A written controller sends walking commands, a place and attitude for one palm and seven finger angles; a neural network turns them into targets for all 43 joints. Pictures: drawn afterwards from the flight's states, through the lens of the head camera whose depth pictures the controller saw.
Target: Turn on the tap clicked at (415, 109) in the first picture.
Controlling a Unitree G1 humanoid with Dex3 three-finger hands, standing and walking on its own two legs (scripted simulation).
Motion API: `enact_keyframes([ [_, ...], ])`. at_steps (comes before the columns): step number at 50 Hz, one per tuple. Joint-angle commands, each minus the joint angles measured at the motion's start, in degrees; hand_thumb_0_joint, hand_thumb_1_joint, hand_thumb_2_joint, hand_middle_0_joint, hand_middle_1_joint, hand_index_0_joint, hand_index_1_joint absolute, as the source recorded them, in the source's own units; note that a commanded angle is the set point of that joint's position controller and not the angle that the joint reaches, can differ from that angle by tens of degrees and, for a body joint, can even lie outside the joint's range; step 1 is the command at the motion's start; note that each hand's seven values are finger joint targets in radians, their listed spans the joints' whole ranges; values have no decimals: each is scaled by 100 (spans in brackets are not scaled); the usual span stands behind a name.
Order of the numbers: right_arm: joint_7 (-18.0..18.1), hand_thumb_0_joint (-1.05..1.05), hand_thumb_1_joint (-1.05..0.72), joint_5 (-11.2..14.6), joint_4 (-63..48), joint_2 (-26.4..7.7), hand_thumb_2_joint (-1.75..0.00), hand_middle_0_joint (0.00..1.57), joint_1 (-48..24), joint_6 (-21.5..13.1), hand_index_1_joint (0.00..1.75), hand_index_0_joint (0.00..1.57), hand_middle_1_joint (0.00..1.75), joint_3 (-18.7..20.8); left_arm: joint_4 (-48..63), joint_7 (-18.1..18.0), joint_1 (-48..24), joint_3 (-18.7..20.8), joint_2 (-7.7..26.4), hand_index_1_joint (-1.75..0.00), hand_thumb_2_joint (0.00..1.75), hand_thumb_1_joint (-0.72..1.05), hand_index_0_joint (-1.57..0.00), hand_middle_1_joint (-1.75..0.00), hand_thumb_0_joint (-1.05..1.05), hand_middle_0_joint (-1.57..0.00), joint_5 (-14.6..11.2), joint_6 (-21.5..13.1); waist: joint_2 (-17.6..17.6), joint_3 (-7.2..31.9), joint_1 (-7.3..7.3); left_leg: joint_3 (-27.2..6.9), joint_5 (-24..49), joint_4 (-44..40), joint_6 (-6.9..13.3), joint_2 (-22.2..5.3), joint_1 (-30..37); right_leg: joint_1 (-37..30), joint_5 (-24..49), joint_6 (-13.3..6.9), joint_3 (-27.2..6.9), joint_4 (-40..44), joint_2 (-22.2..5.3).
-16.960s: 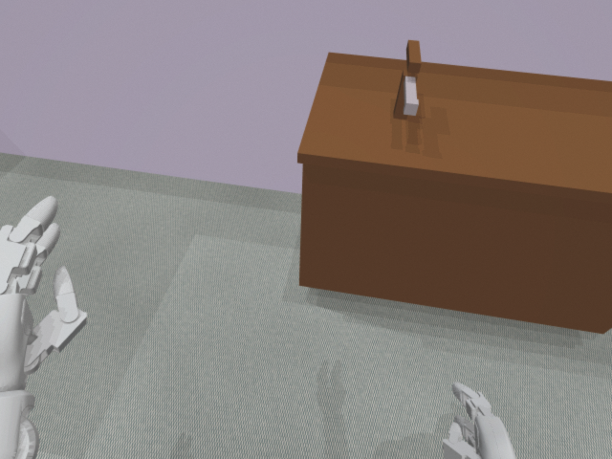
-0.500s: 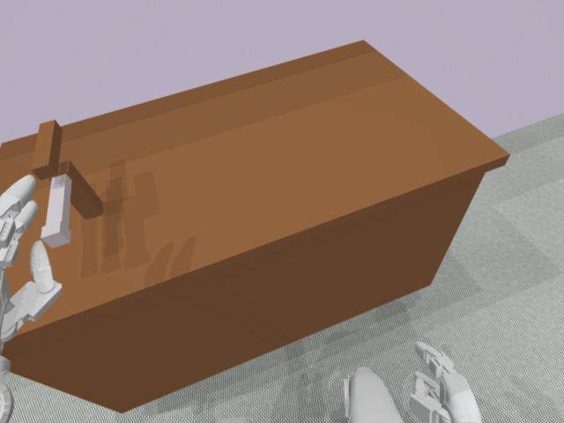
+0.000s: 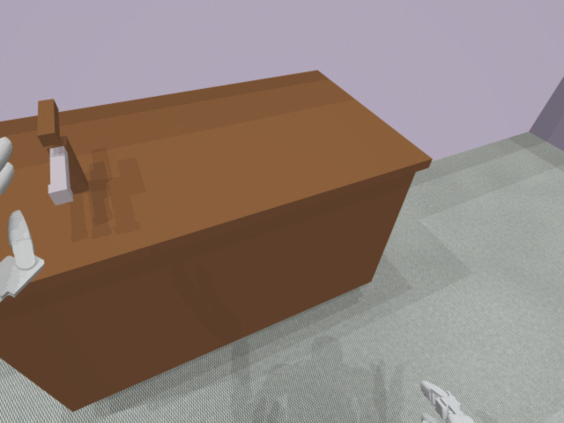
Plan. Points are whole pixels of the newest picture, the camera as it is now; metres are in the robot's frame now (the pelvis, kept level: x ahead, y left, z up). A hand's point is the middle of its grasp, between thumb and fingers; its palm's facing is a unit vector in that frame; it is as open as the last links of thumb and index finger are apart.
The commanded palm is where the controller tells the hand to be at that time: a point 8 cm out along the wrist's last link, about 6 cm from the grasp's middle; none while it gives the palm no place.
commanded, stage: come to a stop and stand still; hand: left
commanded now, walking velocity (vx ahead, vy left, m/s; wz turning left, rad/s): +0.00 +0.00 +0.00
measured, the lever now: (60, 193) +0.48 +0.38 +0.07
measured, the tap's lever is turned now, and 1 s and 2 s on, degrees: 0 0 0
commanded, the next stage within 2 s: look again from close up in 1.92 s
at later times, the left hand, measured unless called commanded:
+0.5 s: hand out of the picture +0.08 +0.27 +0.21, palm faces +0.42 -0.76 -0.49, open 7.4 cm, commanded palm +0.03 +0.30 +0.19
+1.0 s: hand out of the picture +0.05 +0.31 +0.22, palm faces +0.49 -0.75 -0.45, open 7.4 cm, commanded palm -0.02 +0.34 +0.19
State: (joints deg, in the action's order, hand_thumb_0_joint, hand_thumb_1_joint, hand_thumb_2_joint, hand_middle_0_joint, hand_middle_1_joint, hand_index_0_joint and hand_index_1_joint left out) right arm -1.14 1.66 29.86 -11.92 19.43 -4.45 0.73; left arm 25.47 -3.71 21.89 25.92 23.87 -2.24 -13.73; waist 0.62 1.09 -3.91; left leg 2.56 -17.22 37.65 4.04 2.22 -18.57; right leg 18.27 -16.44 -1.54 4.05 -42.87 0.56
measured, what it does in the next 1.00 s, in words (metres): walks backwards: left foot, then right foot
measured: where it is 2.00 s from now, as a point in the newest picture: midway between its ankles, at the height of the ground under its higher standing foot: outside the picture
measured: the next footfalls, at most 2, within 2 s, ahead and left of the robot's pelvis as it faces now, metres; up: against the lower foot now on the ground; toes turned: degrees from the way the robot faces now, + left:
left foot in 0.22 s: -0.03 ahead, +0.15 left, +0.00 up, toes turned -5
right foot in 0.50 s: -0.07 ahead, -0.04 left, +0.00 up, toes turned +5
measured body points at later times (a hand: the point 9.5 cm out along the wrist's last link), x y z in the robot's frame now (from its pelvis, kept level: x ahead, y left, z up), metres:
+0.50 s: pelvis -0.13 +0.02 -0.01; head -0.14 +0.01 +0.44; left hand +0.05 +0.31 +0.23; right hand +0.03 -0.18 -0.10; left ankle -0.07 +0.15 -0.72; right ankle -0.12 -0.05 -0.72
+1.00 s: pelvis -0.17 +0.05 +0.01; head -0.18 +0.04 +0.46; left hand +0.01 +0.35 +0.24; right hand -0.01 -0.19 -0.08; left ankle -0.19 +0.17 -0.72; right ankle -0.12 -0.04 -0.70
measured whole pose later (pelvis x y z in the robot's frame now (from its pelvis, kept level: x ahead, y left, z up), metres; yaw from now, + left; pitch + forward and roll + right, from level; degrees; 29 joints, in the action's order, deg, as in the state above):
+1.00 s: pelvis -0.17 +0.05 +0.01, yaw +3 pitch -2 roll +1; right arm 1.9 1.1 34.0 -11.2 15.5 -8.2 2.0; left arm 22.8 -6.8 21.3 26.4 24.4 -1.7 -14.7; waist -1.2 -0.5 -3.0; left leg 0.5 -18.5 32.7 0.1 -0.3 -12.0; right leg 23.5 -24.7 -2.2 2.4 -46.8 1.3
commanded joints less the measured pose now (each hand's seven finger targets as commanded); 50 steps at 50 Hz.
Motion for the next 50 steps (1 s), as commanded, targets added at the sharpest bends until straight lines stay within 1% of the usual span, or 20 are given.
enact_keyframes([
  [1, 104, 0, -90, 28, -837, -528, -90, 20, -874, -303, 30, 20, 30, 147, 1302, -129, -353, 781, 1228, -30, 90, 90, -20, -30, 0, -20, -79, -397, -386, 473, 304, -980, -553, 207, -57, -627, -203, -1165, 982, -193, -257, 2406, -532],
  [4, 42, 0, -90, 127, -894, -877, -90, 20, -960, -387, 30, 20, 30, 459, 1575, -183, -946, 159, 808, -30, 90, 90, -20, -30, 0, -20, -149, -311, 1372, 570, 486, -1142, -618, 2702, -332, -216, -649, -451, 1690, -1334, -2718, 2295, -2143],
  [7, 100, 0, -90, 36, -594, -629, -90, 20, -1025, -319, 30, 20, 30, 268, 1434, -240, -974, 18, 763, -30, 90, 90, -20, -30, 0, -20, -48, -192, 8, -148, 306, -1328, -695, 2309, -257, -616, 193, 1444, -456, -1154, -1960, 2201, -1895],
  [11, 234, 0, -90, -41, -387, -531, -90, 20, -951, -459, 30, 20, 30, 155, 1320, -395, -1332, 124, 850, -30, 90, 90, -20, -30, 0, -20, 63, -225, -974, 232, 318, -322, 556, -1200, -175, -121, 1037, 907, -770, -378, -458, 173, -428],
  [14, 206, 0, -90, -148, -402, -417, -90, 20, -960, -611, 30, 20, 30, 243, 1587, -378, -1316, 331, 1134, -30, 90, 90, -20, -30, 0, -20, 57, -305, -2249, 296, 182, -2516, 1314, -1893, 525, -1221, 668, 1290, -1531, 42, -229, -2778, 437],
  [15, 128, 0, -90, -205, -467, -428, -90, 20, -1170, -607, 30, 20, 30, 251, 1682, -303, -1307, 562, 1212, -30, 90, 90, -20, -30, 0, -20, 0, -362, -2315, -157, 183, -3519, 327, -2138, 695, -1573, 226, 1631, -1214, 63, -734, -3117, 327],
  [16, 21, 0, -90, -163, -464, -489, -90, 20, -1247, -590, 30, 20, 30, 262, 1549, -221, -1204, 445, 1003, -30, 90, 90, -20, -30, 0, -20, 42, -410, -1443, -447, 218, -3515, -192, -2096, 882, -1729, -83, 1710, -737, -2, -1126, -3100, 145],
  [18, -88, 0, -90, -31, -528, -629, -90, 20, -1120, -557, 30, 20, 30, 313, 1396, -186, -790, 404, 858, -30, 90, 90, -20, -30, 0, -20, 26, -425, -427, -245, 311, -2891, -652, -1798, 989, -1622, -241, 1345, -597, -33, -953, -2479, 75],
  [23, -50, 0, -90, -10, -692, -562, -90, 20, -985, -403, 30, 20, 30, 231, 469, 10, 30, 673, 884, -30, 90, 90, -20, -30, 0, -20, -142, -289, -715, 341, 512, -1379, -1303, -211, 175, -939, -1366, -1280, -277, -219, -35, 947, 146],
  [25, 5, 0, -90, 32, -617, -506, -90, 20, -937, -280, 30, 20, 30, 278, 229, 65, -430, 544, 883, -30, 90, 90, -20, -30, 0, -20, -69, -222, 1161, 203, 518, -153, -1128, 3224, -132, 249, -2036, -1525, -14, -758, -1103, 2024, -745],
  [26, 72, 0, -90, 66, -654, -624, -90, 20, -1059, -321, 30, 20, 30, 299, 307, 49, -916, 513, 979, -30, 90, 90, -20, -30, 0, -20, -102, -237, 1493, 68, 386, -442, -986, 4793, -302, 331, -2632, -1138, 75, -1063, -2423, 2258, -1465],
  [27, 69, 0, -90, 63, -571, -662, -90, 20, -922, -301, 30, 20, 30, 284, 9, 19, -978, 396, 821, -30, 90, 90, -20, -30, 0, -20, -107, -188, 1071, -8, 292, -674, -706, 5509, -420, 165, -2621, -654, 581, -1163, -2555, 2304, -1773],
  [28, 15, 0, -90, 16, -695, -950, -90, 20, -1171, -376, 30, 20, 30, 440, 412, 23, -1298, 55, 706, -30, 90, 90, -20, -30, 0, -20, -84, -137, 1245, -317, 458, -1212, -177, 5158, -394, -23, -2512, 198, -1023, -1038, -3501, 2800, -1934],
  [32, 71, 0, -90, -4, -490, -750, -90, 20, -1217, -355, 30, 20, 30, 317, 1386, -44, -1336, 48, 993, -30, 90, 90, -20, -30, 0, -20, -22, -335, -422, -667, 369, -956, 314, 4411, -353, -541, -1901, 1097, -2165, -1301, -2799, 2972, -1815],
  [38, 307, 0, -90, -87, -443, -549, -90, 20, -944, -769, 30, 20, 30, 305, 2239, -528, -669, 453, 1304, -30, 90, 90, -20, -30, 0, -20, 88, -261, 184, 533, 642, -19, -274, 36, -91, -408, 12, 36, -1948, -938, -1963, 2303, -1496],
  [41, 446, 0, -90, -151, -369, -508, -90, 20, -802, -886, 30, 20, 30, 292, 1782, -597, -265, 564, 1048, -30, 90, 90, -20, -30, 0, -20, -18, -334, -734, 976, 526, 330, 203, -1873, 16, -197, 1452, -122, -1215, -447, -952, 756, -556],
  [44, 459, 0, -90, -172, -236, -512, -90, 20, -799, -863, 30, 20, 30, 308, 1319, -586, -433, 649, 1099, -30, 90, 90, -20, -30, 0, -20, 23, -454, -2183, 383, 104, -2344, 2040, -1684, 872, -1764, 2251, 2006, -1548, -51, -57, -1625, 156],
  [45, 411, 0, -90, -197, -181, -567, -90, 20, -854, -806, 30, 20, 30, 340, 1083, -490, -509, 777, 1123, -30, 90, 90, -20, -30, 0, -20, 84, -512, -1780, -141, 109, -2761, 1947, -1732, 991, -2018, 1756, 2293, -1364, -69, -459, -1585, -44],
  [47, 292, 0, -90, -19, -251, -721, -90, 20, -908, -642, 30, 20, 30, 399, 407, -346, -121, 449, 628, -30, 90, 90, -20, -30, 0, -20, 24, -371, -478, -407, 284, -2075, 1281, -1572, 788, -1929, 738, 1313, -1074, -62, -613, -687, -171],
  [50, 241, 0, -90, -9, -436, -789, -90, 20, -816, -442, 30, 20, 30, 405, -37, -270, 464, 330, 578, -30, 90, 90, -20, -30, 0, -20, -12, -82, -266, -69, 449, -957, -116, -970, 284, -1295, -738, -1098, -18, 39, 48, 990, 115],
])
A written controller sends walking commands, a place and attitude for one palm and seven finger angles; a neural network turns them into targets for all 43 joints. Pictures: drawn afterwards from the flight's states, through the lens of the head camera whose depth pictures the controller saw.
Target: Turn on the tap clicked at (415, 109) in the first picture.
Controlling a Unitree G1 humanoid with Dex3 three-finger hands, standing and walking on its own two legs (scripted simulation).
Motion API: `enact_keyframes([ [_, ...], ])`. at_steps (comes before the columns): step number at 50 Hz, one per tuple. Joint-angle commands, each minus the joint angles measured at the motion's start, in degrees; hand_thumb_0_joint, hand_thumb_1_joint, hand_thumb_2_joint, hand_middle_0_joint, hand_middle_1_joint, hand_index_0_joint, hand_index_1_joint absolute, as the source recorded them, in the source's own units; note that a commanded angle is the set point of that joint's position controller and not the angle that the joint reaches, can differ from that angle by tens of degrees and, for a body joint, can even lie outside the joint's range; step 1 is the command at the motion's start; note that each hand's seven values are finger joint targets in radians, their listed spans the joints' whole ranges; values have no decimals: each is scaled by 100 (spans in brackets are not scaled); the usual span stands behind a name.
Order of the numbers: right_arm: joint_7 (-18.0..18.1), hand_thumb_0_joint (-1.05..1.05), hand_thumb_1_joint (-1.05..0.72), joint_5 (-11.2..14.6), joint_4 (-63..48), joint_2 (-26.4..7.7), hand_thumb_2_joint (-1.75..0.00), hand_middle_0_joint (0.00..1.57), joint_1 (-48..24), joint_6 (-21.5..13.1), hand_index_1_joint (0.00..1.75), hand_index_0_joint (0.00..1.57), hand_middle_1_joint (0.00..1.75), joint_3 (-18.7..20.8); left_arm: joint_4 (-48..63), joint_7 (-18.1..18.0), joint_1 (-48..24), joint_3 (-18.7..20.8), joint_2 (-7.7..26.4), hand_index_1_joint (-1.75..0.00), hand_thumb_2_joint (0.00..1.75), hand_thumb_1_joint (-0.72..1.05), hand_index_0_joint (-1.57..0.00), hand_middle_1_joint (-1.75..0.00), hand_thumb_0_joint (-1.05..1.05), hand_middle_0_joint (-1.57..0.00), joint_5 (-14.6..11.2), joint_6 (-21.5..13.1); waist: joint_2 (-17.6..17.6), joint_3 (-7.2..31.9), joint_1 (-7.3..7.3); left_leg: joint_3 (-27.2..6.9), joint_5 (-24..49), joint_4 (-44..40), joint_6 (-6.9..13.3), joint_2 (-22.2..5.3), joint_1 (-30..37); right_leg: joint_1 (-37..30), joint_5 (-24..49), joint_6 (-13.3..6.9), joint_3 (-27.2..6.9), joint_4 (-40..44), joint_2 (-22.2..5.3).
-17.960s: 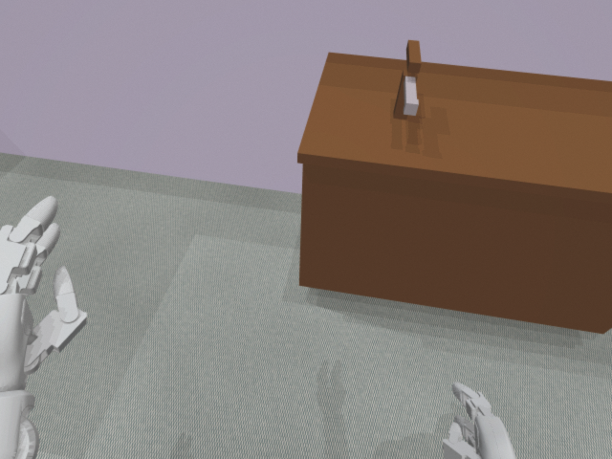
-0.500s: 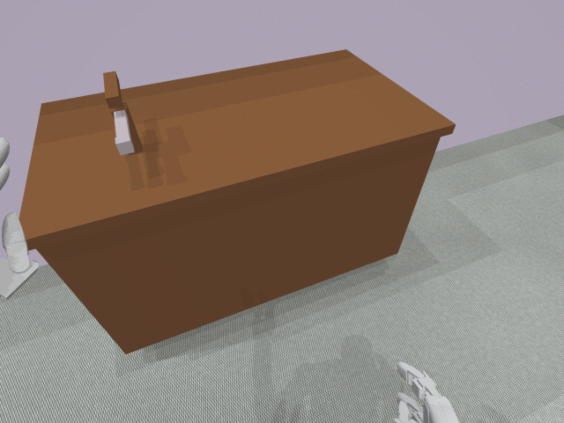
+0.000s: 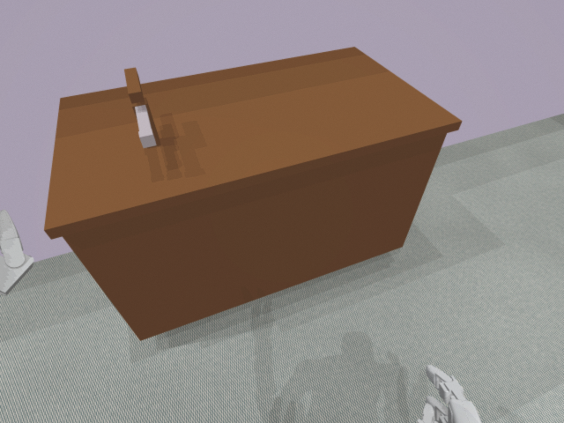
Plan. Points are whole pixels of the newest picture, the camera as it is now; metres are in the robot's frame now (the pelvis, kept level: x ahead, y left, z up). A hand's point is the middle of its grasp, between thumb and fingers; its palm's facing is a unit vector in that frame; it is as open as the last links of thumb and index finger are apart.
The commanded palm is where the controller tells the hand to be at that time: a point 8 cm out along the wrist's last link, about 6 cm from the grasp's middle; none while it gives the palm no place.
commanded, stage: come to a stop and stand still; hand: left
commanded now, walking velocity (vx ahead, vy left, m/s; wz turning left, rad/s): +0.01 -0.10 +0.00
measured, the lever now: (147, 138) +0.66 +0.30 +0.06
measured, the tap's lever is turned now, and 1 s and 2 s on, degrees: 0 0 0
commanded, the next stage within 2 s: look again from close up in 0.92 s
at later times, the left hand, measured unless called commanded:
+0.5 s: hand (2, 260) +0.24 +0.29 +0.20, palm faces +0.47 -0.76 -0.45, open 7.4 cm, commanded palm +0.18 +0.31 +0.19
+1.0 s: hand (40, 259) +0.27 +0.28 +0.16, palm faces +0.43 -0.82 -0.39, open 7.4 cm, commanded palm +0.21 +0.31 +0.19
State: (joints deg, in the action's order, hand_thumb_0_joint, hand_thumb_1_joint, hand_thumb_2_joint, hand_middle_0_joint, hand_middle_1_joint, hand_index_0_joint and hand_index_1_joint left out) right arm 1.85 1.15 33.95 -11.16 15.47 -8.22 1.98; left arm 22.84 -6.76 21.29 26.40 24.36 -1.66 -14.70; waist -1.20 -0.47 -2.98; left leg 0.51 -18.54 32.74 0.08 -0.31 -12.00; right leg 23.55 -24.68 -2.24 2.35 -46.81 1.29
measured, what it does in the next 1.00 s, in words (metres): shifts its weight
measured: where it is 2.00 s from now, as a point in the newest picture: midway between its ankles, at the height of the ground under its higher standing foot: outside the picture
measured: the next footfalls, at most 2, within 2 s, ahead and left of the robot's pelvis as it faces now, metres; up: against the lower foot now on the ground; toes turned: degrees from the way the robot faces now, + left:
left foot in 1.94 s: +0.20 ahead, +0.15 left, +0.00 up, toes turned +7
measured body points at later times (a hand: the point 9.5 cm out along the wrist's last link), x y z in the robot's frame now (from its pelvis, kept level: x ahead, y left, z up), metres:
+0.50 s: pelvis +0.03 +0.02 +0.01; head +0.04 +0.02 +0.45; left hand +0.21 +0.33 +0.22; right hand +0.21 -0.19 -0.07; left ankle +0.05 +0.13 -0.73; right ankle +0.05 -0.10 -0.73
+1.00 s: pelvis +0.06 +0.03 +0.01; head +0.06 +0.02 +0.46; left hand +0.24 +0.32 +0.18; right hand +0.24 -0.20 -0.07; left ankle +0.05 +0.13 -0.73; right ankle +0.05 -0.10 -0.73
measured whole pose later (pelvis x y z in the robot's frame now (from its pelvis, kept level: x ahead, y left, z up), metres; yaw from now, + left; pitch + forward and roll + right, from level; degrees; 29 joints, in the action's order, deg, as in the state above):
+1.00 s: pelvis +0.06 +0.03 +0.01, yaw +1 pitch -1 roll -1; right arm 2.8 1.2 33.0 -12.2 11.6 -3.8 -0.3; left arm 22.3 -7.9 26.0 19.6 19.4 -2.5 -9.6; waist -1.8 -0.5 0.1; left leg 1.5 -15.2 27.1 1.2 -0.2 -11.4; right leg 10.2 -13.5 0.1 -0.6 -24.2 1.0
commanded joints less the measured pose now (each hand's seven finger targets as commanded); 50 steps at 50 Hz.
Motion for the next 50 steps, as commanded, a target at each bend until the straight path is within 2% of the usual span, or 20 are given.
enact_keyframes([
  [1, -59, 0, -90, 60, -883, -799, -90, 20, -464, -41, 30, 20, 30, 249, 335, 49, 471, 260, 612, -30, 90, 90, -20, -30, 0, -20, -82, 49, 261, 221, 359, -564, -441, 80, 591, -815, -1737, -2135, 739, 75, 10, 1675, -50],
  [2, -75, 0, -90, 78, -893, -701, -90, 20, -498, -11, 30, 20, 30, 214, 364, 58, 442, 220, 651, -30, 90, 90, -20, -30, 0, -20, -67, 88, 850, 342, 334, -128, -740, 1188, 461, -298, -1931, -2225, 266, -125, -685, 2161, -431],
  [3, -69, 0, -90, 85, -1002, -640, -90, 20, -686, 13, 30, 20, 30, 223, 656, 50, 140, 160, 733, -30, 90, 90, -20, -30, 0, -20, -89, 88, 1595, 311, 293, 8, -1098, 2585, 261, 187, -2546, -2087, -763, -714, -2654, 2886, -1418],
  [4, -65, 0, -90, 8, -968, -691, -90, 20, -668, -1, 30, 20, 30, 209, 838, 25, -136, 287, 891, -30, 90, 90, -20, -30, 0, -20, -98, 87, 1506, 75, 261, -207, -847, 3427, 105, 165, -2600, -1547, -718, -1002, -3229, 3135, -1874],
  [5, -94, 0, -90, 26, -838, -716, -90, 20, -611, -59, 30, 20, 30, 227, 982, 53, -362, 25, 639, -30, 90, 90, -20, -30, 0, -20, -131, 76, 1415, 3, 269, -450, -583, 3470, 61, 44, -2342, -989, -1326, -965, -3112, 3395, -1822],
  [6, -121, 0, -90, 7, -848, -799, -90, 20, -668, -105, 30, 20, 30, 217, 1325, 54, -496, -19, 753, -30, 90, 90, -20, -30, 0, -20, -101, 36, 1186, -186, 268, -524, -333, 3407, 23, -90, -2058, -423, -1372, -1066, -3109, 3440, -1815],
  [8, -111, 0, -90, -24, -797, -691, -90, 20, -798, -144, 30, 20, 30, 79, 2368, -33, -1134, 140, 1083, -30, 90, 90, -20, -30, 0, -20, -45, -146, 478, -207, 316, -586, -408, 2399, 111, -460, -1279, 135, -419, -1165, -2443, 3232, -1877],
  [11, -8, 0, -90, -115, -698, -535, -90, 20, -731, -244, 30, 20, 30, -25, 2569, -239, -1090, 279, 1163, -30, 90, 90, -20, -30, 0, -20, -13, -162, 378, 312, 383, -39, 175, 404, 207, -177, 170, 135, -498, -724, -1428, 2892, -1422],
  [13, 71, 0, -90, -149, -655, -585, -90, 20, -696, -336, 30, 20, 30, -3, 2502, -239, -989, 256, 1049, -30, 90, 90, -20, -30, 0, -20, -53, -190, -611, 536, 361, -72, 195, -652, 168, -71, 974, 82, -553, -372, -912, 2125, -913],
  [15, 43, 0, -90, -134, -769, -771, -90, 20, -664, -369, 30, 20, 30, 81, 2433, -248, -889, 233, 859, -30, 90, 90, -20, -30, 0, -20, -27, -266, -2261, 635, 429, -1886, -420, -1628, 640, -1253, 943, 280, -259, 74, -284, 643, -41],
  [16, 22, 0, -90, -148, -742, -549, -90, 20, -708, -372, 30, 20, 30, 22, 2028, -249, -709, 356, 912, -30, 90, 90, -20, -30, 0, -20, -15, -254, -2270, 485, 317, -2288, -382, -1945, 807, -1452, 494, 118, -167, 112, -304, 127, -7],
  [17, 5, 0, -90, -167, -748, -472, -90, 20, -720, -435, 30, 20, 30, 28, 1801, -200, -619, 422, 922, -30, 90, 90, -20, -30, 0, -20, -22, -223, -1966, 220, 309, -2284, -237, -1997, 819, -1454, 103, -48, -74, 133, -460, -4, -117],
  [21, -108, 0, -90, 10, -788, -710, -90, 20, -431, -283, 30, 20, 30, 144, 841, -65, 296, 90, 399, -30, 90, 90, -20, -30, 0, -20, 13, -31, -226, 358, 341, -909, 1001, -898, 414, -882, -101, -1310, 1167, 245, -131, 2455, -80],
  [23, -113, 0, -90, 10, -824, -713, -90, 20, -439, -190, 30, 20, 30, 121, 691, -45, 483, -1, 388, -30, 90, 90, -20, -30, 0, -20, 4, 18, 214, 420, 273, -684, 1090, -673, 249, -689, -505, -1746, 1646, 113, -505, 2714, -336],
  [26, -71, 0, -90, 16, -823, -725, -90, 20, -523, -146, 30, 20, 30, 113, 796, -47, 195, -197, 271, -30, 90, 90, -20, -30, 0, -20, -45, 79, 546, 367, 268, -488, 607, -667, 138, -429, -347, -1321, 1561, -88, -1021, 2582, -592],
  [33, 127, 0, -90, -44, -892, -612, -90, 20, -905, -163, 30, 20, 30, -45, 2162, -289, -611, 131, 882, -30, 90, 90, -20, -30, 0, -20, -29, -53, -607, 852, 419, -545, 2260, -833, 185, -619, 551, -1526, 2613, 49, -609, 2148, -493],
  [36, 112, 0, -90, -30, -880, -625, -90, 20, -832, -119, 30, 20, 30, -6, 1984, -327, -340, 126, 773, -30, 90, 90, -20, -30, 0, -20, -41, -29, -635, 894, 420, -504, 2410, -777, 140, -579, 581, -1660, 2753, 27, -633, 2236, -478],
  [42, 69, 0, -90, -4, -893, -682, -90, 20, -748, 58, 30, 20, 30, 49, 871, -232, 548, -14, 358, -30, 90, 90, -20, -30, 0, -20, -123, 126, -31, 606, 332, -417, 2131, -758, 59, -528, 229, -1654, 2882, 8, -740, 2462, -547],
  [45, 84, 0, -90, 2, -910, -709, -90, 20, -769, 134, 30, 20, 30, 41, 878, -202, 361, -124, 343, -30, 90, 90, -20, -30, 0, -20, -118, 165, 235, 528, 317, -447, 1772, -818, 92, -536, 123, -1550, 2608, 29, -788, 2535, -556],
  [50, 169, 0, -90, -21, -964, -696, -90, 20, -912, 130, 30, 20, 30, 4, 1412, -247, -117, -130, 527, -30, 90, 90, -20, -30, 0, -20, -92, 122, -16, 589, 361, -462, 1648, -985, 144, -524, 272, -1503, 2356, 58, -745, 2542, -528],
])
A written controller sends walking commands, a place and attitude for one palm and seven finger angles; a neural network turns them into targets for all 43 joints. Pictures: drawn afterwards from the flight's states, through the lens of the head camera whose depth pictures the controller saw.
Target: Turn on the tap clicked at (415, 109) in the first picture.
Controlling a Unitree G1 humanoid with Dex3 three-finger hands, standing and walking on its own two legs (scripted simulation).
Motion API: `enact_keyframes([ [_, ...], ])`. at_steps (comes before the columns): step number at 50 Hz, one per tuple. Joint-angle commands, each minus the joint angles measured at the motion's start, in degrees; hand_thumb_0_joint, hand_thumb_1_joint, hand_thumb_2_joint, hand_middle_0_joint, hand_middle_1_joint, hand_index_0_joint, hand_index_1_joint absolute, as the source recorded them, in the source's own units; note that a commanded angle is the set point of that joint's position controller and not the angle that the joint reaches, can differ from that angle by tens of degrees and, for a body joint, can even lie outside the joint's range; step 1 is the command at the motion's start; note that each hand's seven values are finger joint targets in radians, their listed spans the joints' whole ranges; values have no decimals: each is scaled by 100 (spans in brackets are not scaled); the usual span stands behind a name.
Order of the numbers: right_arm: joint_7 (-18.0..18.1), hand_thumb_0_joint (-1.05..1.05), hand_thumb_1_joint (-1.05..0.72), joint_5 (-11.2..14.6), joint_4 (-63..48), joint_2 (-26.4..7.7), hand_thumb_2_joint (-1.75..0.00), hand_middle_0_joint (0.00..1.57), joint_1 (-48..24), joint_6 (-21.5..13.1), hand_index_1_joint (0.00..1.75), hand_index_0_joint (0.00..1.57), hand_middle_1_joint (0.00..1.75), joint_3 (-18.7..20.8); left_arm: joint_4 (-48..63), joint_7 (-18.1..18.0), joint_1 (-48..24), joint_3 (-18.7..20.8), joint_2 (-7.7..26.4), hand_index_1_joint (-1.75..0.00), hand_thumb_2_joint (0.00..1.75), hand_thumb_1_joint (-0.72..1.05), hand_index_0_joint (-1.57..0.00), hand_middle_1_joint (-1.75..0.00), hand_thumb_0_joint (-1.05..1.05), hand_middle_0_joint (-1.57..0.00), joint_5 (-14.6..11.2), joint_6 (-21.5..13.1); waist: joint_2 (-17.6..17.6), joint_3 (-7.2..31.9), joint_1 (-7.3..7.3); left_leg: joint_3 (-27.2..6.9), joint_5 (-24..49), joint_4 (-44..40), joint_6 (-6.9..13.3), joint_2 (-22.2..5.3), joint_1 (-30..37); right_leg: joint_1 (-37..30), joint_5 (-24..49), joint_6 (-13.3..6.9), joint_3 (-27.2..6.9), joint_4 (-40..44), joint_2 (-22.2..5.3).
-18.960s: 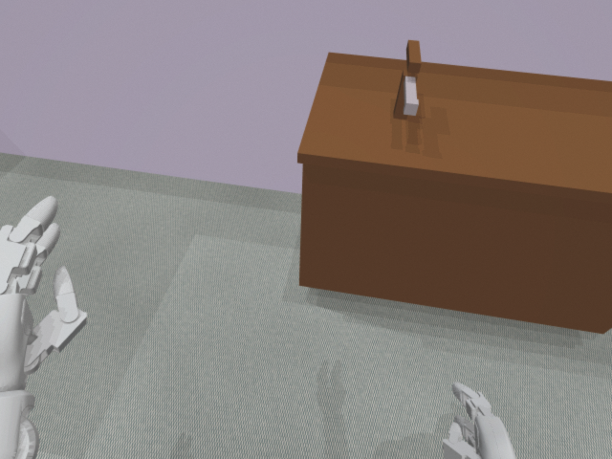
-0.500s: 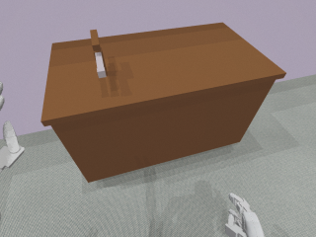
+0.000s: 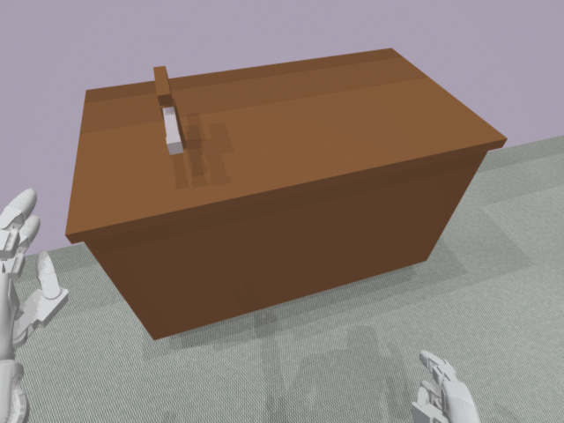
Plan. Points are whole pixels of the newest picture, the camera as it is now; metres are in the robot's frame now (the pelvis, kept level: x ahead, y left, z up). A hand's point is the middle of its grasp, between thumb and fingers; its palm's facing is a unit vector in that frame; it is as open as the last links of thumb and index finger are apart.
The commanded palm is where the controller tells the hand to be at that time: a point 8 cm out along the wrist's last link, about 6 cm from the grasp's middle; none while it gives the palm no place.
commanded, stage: look again from close up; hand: left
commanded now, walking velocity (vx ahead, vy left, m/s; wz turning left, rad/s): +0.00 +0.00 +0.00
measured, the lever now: (174, 144) +0.61 +0.26 +0.05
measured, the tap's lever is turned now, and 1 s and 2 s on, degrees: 0 0 0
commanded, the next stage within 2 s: shuffle to correct the standing spot in 0.34 s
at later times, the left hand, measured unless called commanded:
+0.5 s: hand (57, 305) +0.20 +0.25 +0.15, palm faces +0.42 -0.84 -0.34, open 7.4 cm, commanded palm +0.15 +0.28 +0.17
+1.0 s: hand (106, 233) +0.29 +0.23 +0.16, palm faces +0.43 -0.83 -0.35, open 7.5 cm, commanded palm +0.24 +0.26 +0.17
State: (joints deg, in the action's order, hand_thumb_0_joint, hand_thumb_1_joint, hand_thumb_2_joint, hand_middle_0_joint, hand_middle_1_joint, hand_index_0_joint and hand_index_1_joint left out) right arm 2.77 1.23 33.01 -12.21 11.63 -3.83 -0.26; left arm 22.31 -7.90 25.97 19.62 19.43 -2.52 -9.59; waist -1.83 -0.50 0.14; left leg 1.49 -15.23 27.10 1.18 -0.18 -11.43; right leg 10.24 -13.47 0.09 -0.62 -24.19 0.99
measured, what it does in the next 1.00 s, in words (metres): steps on the spot: left foot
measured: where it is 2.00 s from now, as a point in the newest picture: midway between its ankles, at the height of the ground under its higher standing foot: (330, 418)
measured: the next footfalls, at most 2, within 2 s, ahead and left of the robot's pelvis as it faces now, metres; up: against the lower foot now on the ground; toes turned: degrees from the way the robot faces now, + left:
left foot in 0.94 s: +0.15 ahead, +0.12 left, +0.00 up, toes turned +6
right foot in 1.28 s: +0.29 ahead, -0.20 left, +0.00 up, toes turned -7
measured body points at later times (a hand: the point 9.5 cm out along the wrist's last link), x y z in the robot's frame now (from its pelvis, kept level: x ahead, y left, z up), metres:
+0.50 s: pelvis -0.01 +0.00 +0.00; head -0.01 +0.01 +0.45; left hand +0.17 +0.29 +0.17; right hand +0.16 -0.22 -0.08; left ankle -0.01 +0.10 -0.74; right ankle -0.01 -0.12 -0.74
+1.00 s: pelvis +0.07 -0.01 -0.03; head +0.10 +0.01 +0.42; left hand +0.26 +0.28 +0.18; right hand +0.24 -0.25 -0.11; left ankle +0.11 +0.11 -0.74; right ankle +0.00 -0.12 -0.70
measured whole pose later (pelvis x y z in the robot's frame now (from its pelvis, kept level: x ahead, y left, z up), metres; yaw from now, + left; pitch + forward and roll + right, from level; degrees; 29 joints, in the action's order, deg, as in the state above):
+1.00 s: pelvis +0.07 -0.01 -0.03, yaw -1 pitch -3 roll +1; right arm 2.7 0.8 33.6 -11.1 10.3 -3.2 0.2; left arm 31.2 -9.7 23.5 22.5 22.5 -3.4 -11.3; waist 4.0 -6.4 1.7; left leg 7.1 -18.4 41.3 0.3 -3.3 -18.8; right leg 17.2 -28.1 -2.8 -2.1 -58.3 1.0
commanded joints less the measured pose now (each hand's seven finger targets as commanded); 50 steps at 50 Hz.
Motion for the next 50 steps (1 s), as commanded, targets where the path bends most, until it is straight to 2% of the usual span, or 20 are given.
enact_keyframes([
  [1, 90, 0, -90, -33, -876, -593, -90, 20, -551, -325, 30, 20, 30, 225, 1629, -148, -705, 548, 1057, -30, 90, 90, -20, -30, 0, -20, -1, -405, -33, 595, 58, -568, 1321, -446, 41, -537, 258, -155, 1211, -173, -454, 284, -490],
  [6, 112, 0, -90, -56, -852, -572, -90, 20, -530, -403, 30, 20, 30, 219, 1950, -213, -741, 625, 1152, -30, 90, 90, -20, -30, 0, -20, 19, -458, -485, 731, 97, -571, 1515, -478, 23, -524, 394, -289, 1291, -173, -403, 253, -441],
  [15, 80, 0, -90, -46, -804, -593, -90, 20, -446, -301, 30, 20, 30, 226, 1066, -149, -239, 536, 874, -30, 90, 90, -20, -30, 0, -20, -29, -313, 216, 547, 42, -551, 926, -546, -10, -504, 90, -211, 1013, -156, -476, 515, -460],
  [22, 138, 0, -90, -53, -831, -594, -90, 20, -596, -326, 30, 20, 30, 190, 1625, -169, -840, 520, 1090, -30, 90, 90, -20, -30, 0, -20, 18, -329, -192, 470, 57, -562, 759, -728, 5, -472, 128, -133, 782, -133, -422, 513, -403],
  [28, 157, 0, -90, -42, -829, -575, -90, 20, -522, -274, 30, 20, 30, 217, 1650, -212, -841, 494, 988, -30, 90, 90, -20, -30, 0, -20, 56, -308, -815, 194, -9, -1410, -2165, -1323, 386, -987, -327, 377, -907, -201, 121, -355, -25],
  [30, 154, 0, -90, -39, -803, -562, -90, 20, -486, -287, 30, 20, 30, 223, 1585, -231, -804, 499, 963, -30, 90, 90, -20, -30, 0, -20, 81, -305, -929, 84, -35, -1645, -2243, -1220, 520, -1162, -313, 607, -854, -225, 228, -495, 9],
  [32, 147, 0, -90, -40, -772, -574, -90, 20, -452, -315, 30, 20, 30, 231, 1431, -234, -707, 533, 963, -30, 90, 90, -20, -30, 0, -20, 86, -290, -742, 78, -43, -1519, -1806, -868, 503, -1146, -356, 501, -790, -293, 207, -293, -22],
  [34, 127, 0, -90, -58, -736, -566, -90, 20, -416, -291, 30, 20, 30, 236, 1292, -231, -653, 467, 898, -30, 90, 90, -20, -30, 0, -20, 92, -282, -333, 127, 4, -1178, -1467, -168, 418, -971, -886, 6, -906, -463, -115, -55, -181],
  [36, 89, 0, -90, -38, -764, -534, -90, 20, -383, -272, 30, 20, 30, 277, 1239, -214, -567, 497, 978, -30, 90, 90, -20, -30, 0, -20, 79, -261, 984, 174, 51, -326, -1214, 1514, 174, -322, -1924, -588, -1498, -1040, -1807, 527, -1035],
  [37, 50, 0, -90, 33, -767, -529, -90, 20, -378, -278, 30, 20, 30, 303, 1155, -218, -572, 450, 952, -30, 90, 90, -20, -30, 0, -20, 30, -223, 1470, 57, 58, 7, -1096, 2534, 16, -35, -2616, -1019, -1440, -1505, -2696, 883, -1622],
  [38, 11, 0, -90, 73, -844, -556, -90, 20, -448, -285, 30, 20, 30, 337, 1411, -219, -842, 377, 997, -30, 90, 90, -20, -30, 0, -20, 18, -288, 1541, -29, 140, -89, -1352, 3275, -71, -87, -3211, -1446, -567, -1864, -2947, 961, -2018],
  [40, -16, 0, -90, 75, -768, -544, -90, 20, -394, -299, 30, 20, 30, 266, 1737, -256, -989, 504, 1171, -30, 90, 90, -20, -30, 0, -20, 28, -441, 775, 27, 147, -414, -1428, 3209, -77, -498, -3277, -1640, 1230, -2019, -2471, 452, -2115],
  [42, -44, 0, -90, 11, -765, -422, -90, 20, -509, -231, 30, 20, 30, 165, 1983, -294, -1000, 647, 1333, -30, 90, 90, -20, -30, 0, -20, 83, -525, 376, 45, 125, -271, -1287, 2316, -31, -696, -2476, -1017, 1690, -1690, -1717, -34, -1868],
  [44, -32, 0, -90, -73, -755, -297, -90, 20, -454, -192, 30, 20, 30, 101, 2137, -287, -904, 697, 1315, -30, 90, 90, -20, -30, 0, -20, 21, -535, 294, 364, 18, 467, -117, 999, -51, -316, -753, -152, 1370, -1252, -622, -490, -1178],
  [45, -15, 0, -90, -75, -738, -347, -90, 20, -398, -204, 30, 20, 30, 147, 2247, -266, -956, 686, 1282, -30, 90, 90, -20, -30, 0, -20, -45, -512, -58, 583, -111, 785, 630, 532, -78, 33, 295, 299, 1219, -1019, -150, -1213, -720],
  [46, 22, 0, -90, -53, -749, -488, -90, 20, -315, -224, 30, 20, 30, 265, 2374, -257, -962, 733, 1308, -30, 90, 90, -20, -30, 0, -20, -84, -545, -524, 900, -186, 316, 938, 296, 93, -234, 1629, 1149, 1027, -717, 85, -2402, -391],
  [47, 43, 0, -90, -48, -837, -694, -90, 20, -394, -229, 30, 20, 30, 367, 2439, -243, -835, 676, 1163, -30, 90, 90, -20, -30, 0, -20, -124, -591, -1716, 1024, -205, -1818, 909, -228, 486, -1616, 2654, 2541, -918, -278, 317, -3851, 116],
  [48, 20, 0, -90, -107, -907, -596, -90, 20, -419, -309, 30, 20, 30, 290, 2645, -257, -1046, 735, 1325, -30, 90, 90, -20, -30, 0, -20, -100, -681, -1549, 976, -177, -3285, 845, -680, 1019, -2412, 2386, 2895, -1681, -280, -190, -4941, 353],
  [49, -10, 0, -90, -73, -881, -611, -90, 20, -484, -364, 30, 20, 30, 296, 2321, -216, -1152, 974, 1512, -30, 90, 90, -20, -30, 0, -20, -128, -712, -775, 546, -129, -3423, 625, -994, 1381, -2622, 1705, 3161, -1472, -235, -509, -5337, 141],
  [50, -34, 0, -90, -135, -828, -608, -90, 20, -546, -409, 30, 20, 30, 275, 2358, -142, -1302, 969, 1540, -30, 90, 90, -20, -30, 0, -20, -110, -650, -733, 211, -161, -3569, 538, -1144, 1460, -2709, 1207, 3433, -1356, -185, -517, -5629, -175],
])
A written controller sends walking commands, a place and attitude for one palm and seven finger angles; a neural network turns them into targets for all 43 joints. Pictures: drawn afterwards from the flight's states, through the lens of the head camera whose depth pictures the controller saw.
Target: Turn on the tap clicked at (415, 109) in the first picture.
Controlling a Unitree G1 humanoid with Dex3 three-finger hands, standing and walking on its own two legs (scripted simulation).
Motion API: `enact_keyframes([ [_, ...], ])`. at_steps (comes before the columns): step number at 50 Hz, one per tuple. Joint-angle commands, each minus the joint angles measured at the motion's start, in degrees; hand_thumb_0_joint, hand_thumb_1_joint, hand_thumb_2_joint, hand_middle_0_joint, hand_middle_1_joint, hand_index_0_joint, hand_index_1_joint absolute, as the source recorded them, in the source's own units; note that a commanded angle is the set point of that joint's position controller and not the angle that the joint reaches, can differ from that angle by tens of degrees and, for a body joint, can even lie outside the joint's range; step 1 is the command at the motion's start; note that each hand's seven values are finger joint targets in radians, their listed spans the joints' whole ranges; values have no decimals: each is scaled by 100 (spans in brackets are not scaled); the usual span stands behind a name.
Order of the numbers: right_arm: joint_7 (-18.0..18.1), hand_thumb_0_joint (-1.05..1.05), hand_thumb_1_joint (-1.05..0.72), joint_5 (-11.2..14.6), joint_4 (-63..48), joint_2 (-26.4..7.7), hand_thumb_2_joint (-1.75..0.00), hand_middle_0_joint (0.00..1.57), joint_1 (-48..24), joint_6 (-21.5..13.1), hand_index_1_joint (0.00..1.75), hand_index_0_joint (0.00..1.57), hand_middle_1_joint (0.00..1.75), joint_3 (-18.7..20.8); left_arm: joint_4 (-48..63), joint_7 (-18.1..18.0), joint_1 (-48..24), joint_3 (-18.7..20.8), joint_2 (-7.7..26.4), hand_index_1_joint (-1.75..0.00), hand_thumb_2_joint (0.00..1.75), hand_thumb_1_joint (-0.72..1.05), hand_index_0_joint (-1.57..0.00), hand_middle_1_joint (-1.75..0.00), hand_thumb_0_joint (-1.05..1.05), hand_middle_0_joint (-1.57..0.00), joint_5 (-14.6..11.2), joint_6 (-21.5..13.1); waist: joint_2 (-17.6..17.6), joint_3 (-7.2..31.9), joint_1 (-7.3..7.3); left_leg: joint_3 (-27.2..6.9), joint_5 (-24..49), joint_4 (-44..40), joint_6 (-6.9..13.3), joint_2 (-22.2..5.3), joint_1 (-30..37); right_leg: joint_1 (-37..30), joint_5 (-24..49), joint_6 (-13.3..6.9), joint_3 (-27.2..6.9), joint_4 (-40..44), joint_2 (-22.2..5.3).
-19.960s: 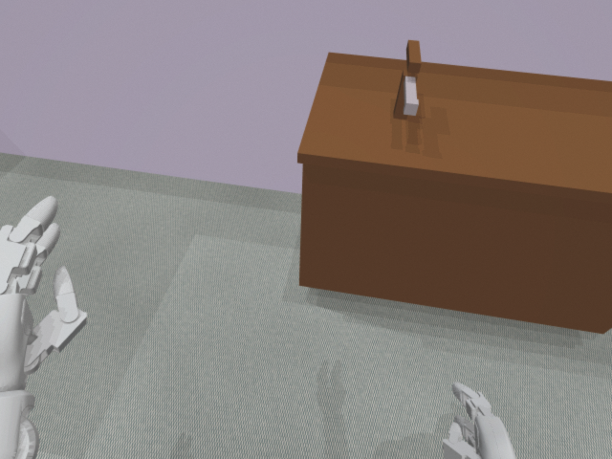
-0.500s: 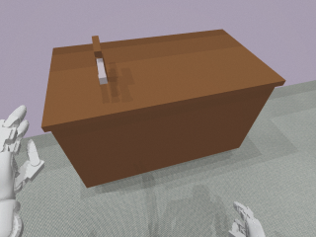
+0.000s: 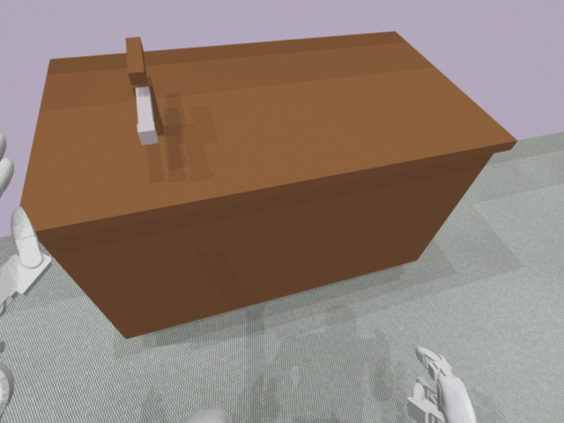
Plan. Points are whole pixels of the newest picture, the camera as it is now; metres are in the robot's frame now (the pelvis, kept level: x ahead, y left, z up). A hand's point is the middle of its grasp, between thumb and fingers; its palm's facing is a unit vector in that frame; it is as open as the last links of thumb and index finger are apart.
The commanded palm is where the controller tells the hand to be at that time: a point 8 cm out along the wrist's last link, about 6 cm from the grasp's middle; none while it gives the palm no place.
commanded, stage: shuffle to correct the standing spot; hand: left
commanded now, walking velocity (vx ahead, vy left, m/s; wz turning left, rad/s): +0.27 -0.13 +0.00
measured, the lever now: (147, 133) +0.53 +0.29 +0.08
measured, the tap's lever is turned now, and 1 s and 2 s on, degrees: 0 0 0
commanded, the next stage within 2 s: come to a stop and stand still in 0.76 s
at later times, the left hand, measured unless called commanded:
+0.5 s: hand (186, 171) +0.34 +0.15 +0.20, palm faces +0.42 -0.84 -0.34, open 7.4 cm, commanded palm +0.27 +0.19 +0.20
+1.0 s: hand (238, 136) +0.41 +0.10 +0.19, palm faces +0.44 -0.80 -0.40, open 7.4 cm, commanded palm +0.35 +0.14 +0.20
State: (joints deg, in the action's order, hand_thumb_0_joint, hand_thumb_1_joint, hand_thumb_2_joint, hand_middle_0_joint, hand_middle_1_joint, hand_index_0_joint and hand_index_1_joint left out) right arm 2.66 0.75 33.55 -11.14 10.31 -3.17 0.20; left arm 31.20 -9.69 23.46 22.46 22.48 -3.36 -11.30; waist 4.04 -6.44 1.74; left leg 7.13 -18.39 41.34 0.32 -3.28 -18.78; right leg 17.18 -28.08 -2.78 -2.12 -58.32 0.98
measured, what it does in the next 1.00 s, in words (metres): walks ahead: right foot, then left foot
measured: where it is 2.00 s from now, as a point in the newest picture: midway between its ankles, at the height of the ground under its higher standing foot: (311, 417)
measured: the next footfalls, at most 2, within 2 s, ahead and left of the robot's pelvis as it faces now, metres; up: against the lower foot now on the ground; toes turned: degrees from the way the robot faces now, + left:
right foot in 0.28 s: +0.22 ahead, -0.18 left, +0.00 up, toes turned -5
left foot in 0.54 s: +0.22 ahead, +0.03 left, +0.00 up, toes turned +7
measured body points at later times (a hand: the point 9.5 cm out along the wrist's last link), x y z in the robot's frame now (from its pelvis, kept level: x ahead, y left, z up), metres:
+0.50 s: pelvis +0.12 -0.09 +0.01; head +0.14 -0.07 +0.46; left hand +0.31 +0.19 +0.22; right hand +0.29 -0.33 -0.06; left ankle +0.16 +0.04 -0.69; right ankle +0.18 -0.18 -0.71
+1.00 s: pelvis +0.20 -0.14 +0.02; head +0.22 -0.15 +0.47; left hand +0.38 +0.14 +0.22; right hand +0.37 -0.36 -0.08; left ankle +0.23 +0.00 -0.67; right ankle +0.23 -0.23 -0.71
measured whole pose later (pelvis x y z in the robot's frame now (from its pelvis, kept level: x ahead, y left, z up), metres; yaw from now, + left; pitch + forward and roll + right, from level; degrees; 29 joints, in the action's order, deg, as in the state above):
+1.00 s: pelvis +0.20 -0.14 +0.02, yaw +3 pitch -2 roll +1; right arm 3.0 0.6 36.5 -11.6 11.4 -3.9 -1.6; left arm 27.3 -8.2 24.3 18.7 19.3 -1.7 -9.8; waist -0.3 -4.2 1.2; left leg 2.8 -19.3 50.2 -0.6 -2.7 -25.1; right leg 14.9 -14.6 -3.0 5.6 -31.5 -1.2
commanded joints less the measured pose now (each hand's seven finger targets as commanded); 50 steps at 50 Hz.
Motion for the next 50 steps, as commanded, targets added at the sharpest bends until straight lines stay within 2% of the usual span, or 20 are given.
enact_keyframes([
  [1, -53, 0, -90, -59, -825, -703, -90, 20, -425, -486, 30, 20, 30, 265, 1494, 72, -1006, 709, 1246, -30, 90, 90, -20, -30, 0, -20, 31, -434, -1304, 571, -280, -3679, 967, -2552, 1523, -2302, 1667, 2915, 332, 129, -376, -2279, -317],
  [6, -165, 0, -90, 8, -810, -644, -90, 20, -153, -554, 30, 20, 30, 315, 1346, 213, 387, 766, 854, -30, 90, 90, -20, -30, 0, -20, 52, -406, -1692, 958, -78, -946, 1277, -2175, 825, -1443, 603, 1254, 1276, 144, 405, 597, -524],
  [9, -140, 0, -90, 29, -926, -634, -90, 20, -96, -595, 30, 20, 30, 283, 992, 191, 703, 830, 838, -30, 90, 90, -20, -30, 0, -20, 58, -353, -1676, 1060, -78, -533, 1255, -1873, 629, -1310, 240, 21, 1897, 211, 969, 1977, -204],
  [12, -43, 0, -90, 46, -903, -499, -90, 20, -108, -597, 30, 20, 30, 189, 689, 109, 256, 792, 910, -30, 90, 90, -20, -30, 0, -20, 111, -251, -572, 1305, -3, 88, 573, 32, 316, -711, -217, -1393, 1758, 172, 1194, 2904, 112],
  [13, -46, 0, -90, 60, -890, -415, -90, 20, -75, -590, 30, 20, 30, 195, 656, 70, 5, 844, 1137, -30, 90, 90, -20, -30, 0, -20, 155, -208, 668, 1515, -8, 167, -116, 1662, 189, -237, -847, -1785, 1398, -249, -259, 3333, -728],
  [14, -30, 0, -90, 69, -962, -358, -90, 20, -154, -614, 30, 20, 30, 184, 713, 34, -250, 936, 1318, -30, 90, 90, -20, -30, 0, -20, 160, -175, 1824, 1607, 12, -132, -1426, 3031, 63, 234, -2052, -2163, 1741, -967, -2415, 3818, -1913],
  [15, -23, 0, -90, 35, -883, -465, -90, 20, -180, -651, 30, 20, 30, 173, 889, 26, -551, 974, 1368, -30, 90, 90, -20, -30, 0, -20, 153, -183, 1446, 1430, 1, -705, -1420, 3590, 33, 5, -2179, -1732, 1719, -1180, -2779, 4133, -2258],
  [17, -117, 0, -90, 67, -694, -568, -90, 20, -253, -587, 30, 20, 30, 168, 1206, 83, -907, 569, 1173, -30, 90, 90, -20, -30, 0, -20, 171, -170, 715, 1078, -39, -923, -1037, 3366, -16, -285, -1903, -967, 810, -1245, -2505, 4176, -2155],
  [21, -41, 0, -90, -6, -676, -460, -90, 20, -468, -378, 30, 20, 30, 59, 1465, -33, -609, 611, 1050, -30, 90, 90, -20, -30, 0, -20, 149, -245, 410, 1317, -80, -472, -497, 1079, 4, -325, -522, -229, 1419, -944, -626, 3846, -1634],
  [26, 72, 0, -90, -36, -797, -552, -90, 20, -314, -356, 30, 20, 30, 193, 1703, -93, -331, 662, 1016, -30, 90, 90, -20, -30, 0, -20, 26, -299, -774, 1352, -136, -112, 194, -1088, 37, 73, 1059, 387, -19, -551, -128, 2989, -1033],
  [28, 100, 0, -90, 28, -883, -763, -90, 20, -276, -326, 30, 20, 30, 206, 1604, -91, -202, 625, 834, -30, 90, 90, -20, -30, 0, -20, 55, -347, -2702, 1050, -192, -2953, -659, -2476, 842, -1544, 1497, 1688, -366, 42, 585, 912, -1],
  [29, 78, 0, -90, 38, -910, -630, -90, 20, -312, -346, 30, 20, 30, 171, 1288, -75, -265, 680, 933, -30, 90, 90, -20, -30, 0, -20, 81, -341, -2243, 726, -275, -3590, -314, -2823, 1212, -1906, 1200, 1940, -272, 84, 352, -40, 39],
  [34, 53, 0, -90, 40, -787, -653, -90, 20, -138, -442, 30, 20, 30, 221, 994, 77, -123, 467, 749, -30, 90, 90, -20, -30, 0, -20, 117, -275, -1672, 972, -140, -1464, 1072, -1965, 876, -1243, 776, 1102, 476, 215, 527, 1154, -260],
  [38, 62, 0, -90, 50, -815, -622, -90, 20, -140, -512, 30, 20, 30, 167, 657, 33, -144, 295, 663, -30, 90, 90, -20, -30, 0, -20, 141, -109, -1109, 1129, -84, -583, -212, -987, 414, -711, -231, -901, 1237, 253, 951, 3110, 37],
  [39, 59, 0, -90, 38, -791, -560, -90, 20, -105, -507, 30, 20, 30, 168, 562, -6, -303, 348, 787, -30, 90, 90, -20, -30, 0, -20, 196, -88, -237, 1123, -63, -339, -671, 57, 242, -358, -804, -1265, 870, -22, 15, 3506, -479],
  [40, 68, 0, -90, 25, -827, -454, -90, 20, -118, -494, 30, 20, 30, 139, 522, -18, -500, 372, 949, -30, 90, 90, -20, -30, 0, -20, 223, -40, 1217, 1049, -86, -66, -1149, 1404, 6, 212, -1742, -1454, 692, -609, -2083, 4086, -1641],
  [41, 80, 0, -90, 12, -843, -519, -90, 20, -291, -510, 30, 20, 30, 111, 686, -44, -863, 473, 1117, -30, 90, 90, -20, -30, 0, -20, 188, -34, 1262, 933, -1, -510, -1224, 2337, -41, 147, -2134, -1385, 905, -987, -2781, 4438, -2313],
  [42, 60, 0, -90, 32, -778, -583, -90, 20, -398, -564, 30, 20, 30, 156, 756, 3, -1261, 324, 1042, -30, 90, 90, -20, -30, 0, -20, 204, -62, 831, 754, -75, -824, -1009, 2748, -41, 41, -2019, -914, 454, -1024, -2896, 4628, -2296],
  [47, 88, 0, -90, -42, -575, -467, -90, 20, -482, -422, 30, 20, 30, 10, 898, -17, -449, 595, 1150, -30, 90, 90, -20, -30, 0, -20, 153, -305, -109, 945, -58, -649, -119, 841, -93, -170, -883, -837, 3537, -679, -668, 3725, -1716],
  [50, 98, 0, -90, -78, -731, -416, -90, 20, -454, -502, 30, 20, 30, 58, 1178, -69, -131, 578, 977, -30, 90, 90, -20, -30, 0, -20, 81, -310, 273, 1347, 52, -284, 401, -351, -74, 129, -120, -1102, 3419, -460, -408, 3658, -1555],
])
